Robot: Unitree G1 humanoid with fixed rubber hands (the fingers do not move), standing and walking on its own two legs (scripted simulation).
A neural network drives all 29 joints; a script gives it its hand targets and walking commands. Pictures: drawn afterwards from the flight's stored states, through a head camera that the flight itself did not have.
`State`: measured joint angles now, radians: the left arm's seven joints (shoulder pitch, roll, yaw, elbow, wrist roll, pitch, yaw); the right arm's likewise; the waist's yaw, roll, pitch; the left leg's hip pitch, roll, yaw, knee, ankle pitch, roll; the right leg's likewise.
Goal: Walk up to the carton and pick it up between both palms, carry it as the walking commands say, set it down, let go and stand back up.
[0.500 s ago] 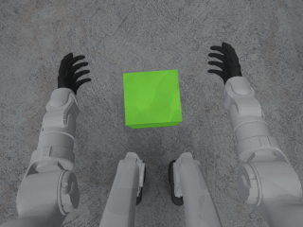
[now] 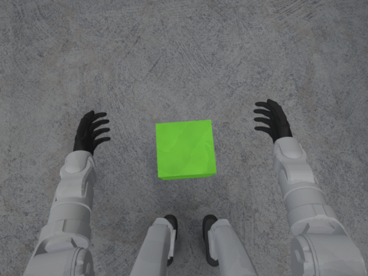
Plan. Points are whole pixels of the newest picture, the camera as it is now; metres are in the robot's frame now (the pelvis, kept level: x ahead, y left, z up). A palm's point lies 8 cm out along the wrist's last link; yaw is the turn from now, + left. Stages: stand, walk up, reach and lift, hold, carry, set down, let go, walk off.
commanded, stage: let go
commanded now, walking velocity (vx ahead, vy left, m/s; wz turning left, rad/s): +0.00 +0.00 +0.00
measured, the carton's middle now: (185, 153) +0.44 +0.02 -0.56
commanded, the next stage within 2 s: stand in 0.96 s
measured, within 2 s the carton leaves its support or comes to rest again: neither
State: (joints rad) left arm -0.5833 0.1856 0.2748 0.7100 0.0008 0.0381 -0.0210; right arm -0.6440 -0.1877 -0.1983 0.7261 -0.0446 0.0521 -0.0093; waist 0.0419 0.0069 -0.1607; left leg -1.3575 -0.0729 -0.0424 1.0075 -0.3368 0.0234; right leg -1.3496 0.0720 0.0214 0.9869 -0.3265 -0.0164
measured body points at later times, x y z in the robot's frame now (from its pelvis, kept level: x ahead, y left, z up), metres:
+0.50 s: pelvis +0.04 +0.01 +0.08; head +0.10 +0.00 +0.52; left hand +0.23 +0.24 +0.00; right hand +0.26 -0.21 +0.00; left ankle +0.04 +0.09 -0.65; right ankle +0.04 -0.10 -0.65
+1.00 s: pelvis +0.05 -0.01 +0.09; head +0.05 -0.01 +0.54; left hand +0.21 +0.24 +0.02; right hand +0.22 -0.25 +0.02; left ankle +0.04 +0.09 -0.65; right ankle +0.04 -0.10 -0.65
